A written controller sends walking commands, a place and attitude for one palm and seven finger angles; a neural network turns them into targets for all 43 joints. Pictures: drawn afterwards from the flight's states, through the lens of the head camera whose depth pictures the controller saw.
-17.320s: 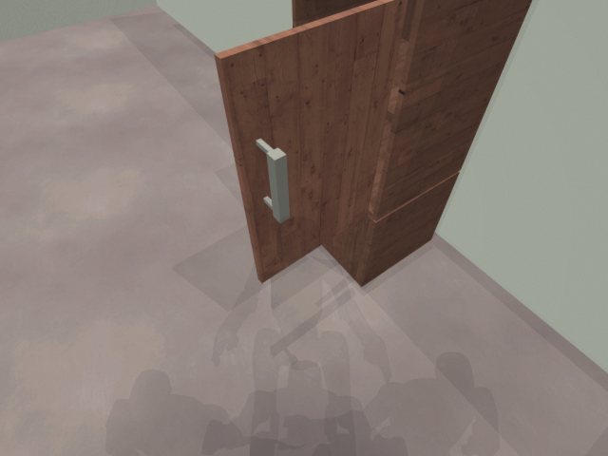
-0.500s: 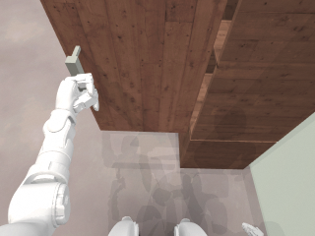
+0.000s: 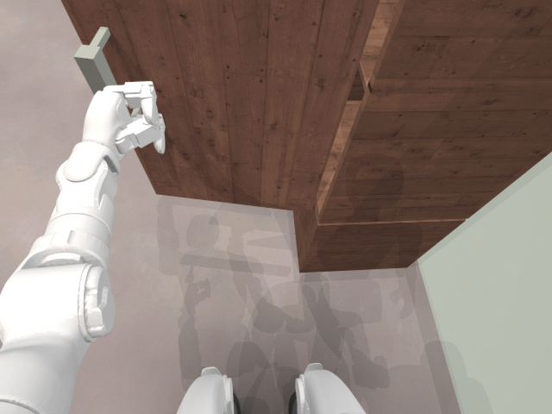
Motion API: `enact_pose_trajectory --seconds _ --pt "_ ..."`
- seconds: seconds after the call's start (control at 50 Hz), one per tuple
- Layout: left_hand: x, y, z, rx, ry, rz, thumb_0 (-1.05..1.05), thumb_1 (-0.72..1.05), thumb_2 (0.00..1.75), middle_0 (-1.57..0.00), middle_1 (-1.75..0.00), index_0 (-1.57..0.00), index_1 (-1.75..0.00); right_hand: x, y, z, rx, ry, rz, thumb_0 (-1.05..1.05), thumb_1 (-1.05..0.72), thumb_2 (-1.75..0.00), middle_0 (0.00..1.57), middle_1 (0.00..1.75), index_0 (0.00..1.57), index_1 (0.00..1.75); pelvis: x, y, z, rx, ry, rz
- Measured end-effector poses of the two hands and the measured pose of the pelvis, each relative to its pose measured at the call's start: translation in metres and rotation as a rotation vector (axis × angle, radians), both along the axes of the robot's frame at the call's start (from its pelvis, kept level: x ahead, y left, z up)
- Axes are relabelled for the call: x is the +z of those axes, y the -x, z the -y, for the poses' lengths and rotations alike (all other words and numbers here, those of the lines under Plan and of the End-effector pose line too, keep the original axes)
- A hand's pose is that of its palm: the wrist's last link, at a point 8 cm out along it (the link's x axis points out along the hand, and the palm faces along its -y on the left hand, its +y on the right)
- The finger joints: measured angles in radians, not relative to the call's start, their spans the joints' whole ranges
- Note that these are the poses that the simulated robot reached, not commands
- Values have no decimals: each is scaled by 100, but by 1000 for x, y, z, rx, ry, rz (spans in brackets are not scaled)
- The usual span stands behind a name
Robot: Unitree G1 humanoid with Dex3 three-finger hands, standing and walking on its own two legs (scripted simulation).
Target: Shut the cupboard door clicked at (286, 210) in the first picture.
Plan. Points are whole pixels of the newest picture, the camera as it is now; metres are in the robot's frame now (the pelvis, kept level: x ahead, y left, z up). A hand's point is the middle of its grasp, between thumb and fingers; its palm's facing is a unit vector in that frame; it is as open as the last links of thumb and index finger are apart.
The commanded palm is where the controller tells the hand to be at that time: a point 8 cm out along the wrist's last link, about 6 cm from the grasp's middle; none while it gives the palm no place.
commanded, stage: push the door shut along its arc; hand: left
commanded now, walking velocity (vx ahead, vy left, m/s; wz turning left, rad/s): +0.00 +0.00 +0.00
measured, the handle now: (116, 90) +0.58 +0.20 +0.09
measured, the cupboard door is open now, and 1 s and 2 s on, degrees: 80 69 62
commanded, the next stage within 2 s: pull the fist back off the door in 1.02 s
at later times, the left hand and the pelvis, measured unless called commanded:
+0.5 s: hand (185, 95) +0.55 +0.09 +0.10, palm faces -0.32 -0.95 -0.02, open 3.1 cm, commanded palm +0.56 +0.13 +0.09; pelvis +0.01 +0.00 -0.01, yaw -2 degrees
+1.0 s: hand (199, 80) +0.58 +0.07 +0.10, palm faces -0.38 -0.92 -0.02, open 3.5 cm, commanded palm +0.61 +0.08 +0.09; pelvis +0.00 -0.01 -0.03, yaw -1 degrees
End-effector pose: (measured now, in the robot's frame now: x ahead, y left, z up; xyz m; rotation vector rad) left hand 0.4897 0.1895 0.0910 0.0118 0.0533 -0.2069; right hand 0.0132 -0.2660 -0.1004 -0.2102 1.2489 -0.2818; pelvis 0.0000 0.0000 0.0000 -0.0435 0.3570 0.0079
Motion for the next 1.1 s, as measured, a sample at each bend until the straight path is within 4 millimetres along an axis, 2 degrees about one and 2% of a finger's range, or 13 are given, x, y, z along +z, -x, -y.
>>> enact_pose_trajectory --seconds 0.1,0.2,0.3,0.48,0.84,1.1 --pt "1 -15 2 -18 -18 -1 2 90 90 -130 -150 -130 -150 -1 9 -3 -10 3 -14 1 -90 -90 20 30 21 30 -4 1 -1 -4 5 -21" --pt "7 -28 17 -76 -23 17 2 90 90 -130 -150 -130 -150 -4 21 -5 -21 -1 -52 0 -90 -90 20 30 21 30 -6 0 -3 -8 8 -38" --pt "4 -43 30 -88 13 -23 2 90 90 -130 -150 -130 -150 -4 30 -6 -45 1 -73 0 -90 -90 20 30 21 30 -9 -1 -3 -18 7 -53" --pt "8 -60 37 -111 -17 -2 2 90 90 -130 -150 -130 -150 -5 47 -7 -77 -4 -129 0 -90 -90 20 30 21 30 -11 -5 0 -30 6 -73" --pt "10 -82 49 -171 -15 -15 3 95 96 -130 -150 -130 -150 -9 50 11 -47 67 -162 0 -90 -90 20 30 21 30 -24 0 7 -10 24 -118" --pt "15 -97 69 -220 -33 -13 5 99 98 -130 -150 -130 -150 -19 64 2 -67 60 -181 0 -90 -90 20 30 21 30 -34 3 6 -13 30 -147"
